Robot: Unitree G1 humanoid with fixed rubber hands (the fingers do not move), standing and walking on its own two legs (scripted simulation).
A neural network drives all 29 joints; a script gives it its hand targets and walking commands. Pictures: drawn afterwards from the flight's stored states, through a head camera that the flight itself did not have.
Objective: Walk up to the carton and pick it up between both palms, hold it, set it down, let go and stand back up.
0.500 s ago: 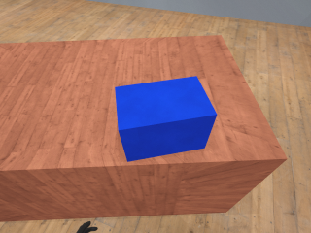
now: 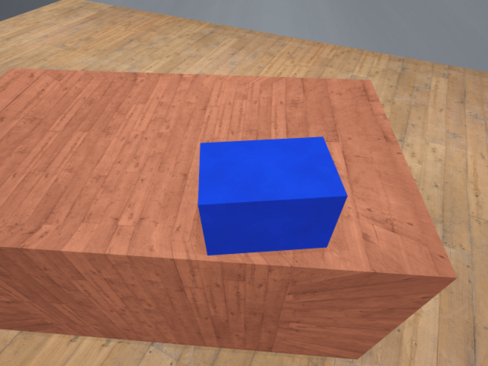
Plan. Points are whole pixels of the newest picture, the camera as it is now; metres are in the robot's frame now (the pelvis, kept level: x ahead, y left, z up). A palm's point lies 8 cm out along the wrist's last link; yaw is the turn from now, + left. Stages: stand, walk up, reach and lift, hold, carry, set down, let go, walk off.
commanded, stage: walk up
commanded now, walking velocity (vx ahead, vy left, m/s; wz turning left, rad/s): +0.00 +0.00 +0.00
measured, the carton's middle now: (265, 196) +0.45 -0.01 +0.00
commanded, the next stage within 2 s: none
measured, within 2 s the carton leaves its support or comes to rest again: neither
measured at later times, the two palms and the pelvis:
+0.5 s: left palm out of the picture +0.07 +0.15 -0.14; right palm out of the picture +0.00 -0.31 -0.17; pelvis +0.03 -0.07 -0.01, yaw +0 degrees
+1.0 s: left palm out of the picture +0.05 +0.12 -0.15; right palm out of the picture +0.03 -0.30 -0.15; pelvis +0.03 -0.09 +0.00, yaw +0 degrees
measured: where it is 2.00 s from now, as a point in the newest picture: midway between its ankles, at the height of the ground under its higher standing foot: outside the picture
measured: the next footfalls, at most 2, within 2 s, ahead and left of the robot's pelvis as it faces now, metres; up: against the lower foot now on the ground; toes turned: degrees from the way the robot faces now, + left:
right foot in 0.40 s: +0.12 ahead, -0.18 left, +0.00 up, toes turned +3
left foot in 0.66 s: +0.07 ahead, +0.05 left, +0.00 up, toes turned +6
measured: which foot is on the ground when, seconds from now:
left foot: down 0.00-0.42, up 0.44-0.64, down 0.66-1.00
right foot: down 0.00-0.12, up 0.14-0.38, down 0.40-1.00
